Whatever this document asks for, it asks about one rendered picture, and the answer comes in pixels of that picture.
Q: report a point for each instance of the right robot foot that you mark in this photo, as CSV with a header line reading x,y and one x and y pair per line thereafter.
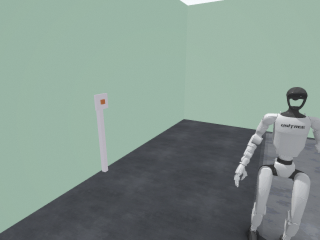
x,y
252,235

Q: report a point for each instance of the panel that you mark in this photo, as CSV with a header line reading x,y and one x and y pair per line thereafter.
x,y
101,128

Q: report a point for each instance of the robot head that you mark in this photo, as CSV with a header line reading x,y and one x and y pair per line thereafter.
x,y
293,111

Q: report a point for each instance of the robot right upper arm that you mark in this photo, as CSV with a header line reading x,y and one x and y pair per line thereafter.
x,y
268,119

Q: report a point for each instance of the robot left upper arm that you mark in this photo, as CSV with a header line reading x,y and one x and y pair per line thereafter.
x,y
315,125

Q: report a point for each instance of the right robot forearm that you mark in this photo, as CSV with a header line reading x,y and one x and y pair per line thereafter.
x,y
248,152

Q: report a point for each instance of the right robot hand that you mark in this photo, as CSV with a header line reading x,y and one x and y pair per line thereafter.
x,y
239,171

